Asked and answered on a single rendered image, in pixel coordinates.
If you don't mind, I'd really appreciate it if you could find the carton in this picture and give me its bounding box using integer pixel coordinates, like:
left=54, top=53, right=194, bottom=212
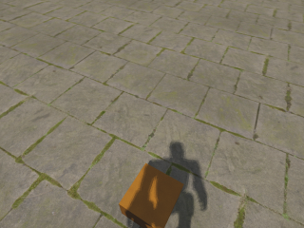
left=119, top=163, right=184, bottom=228

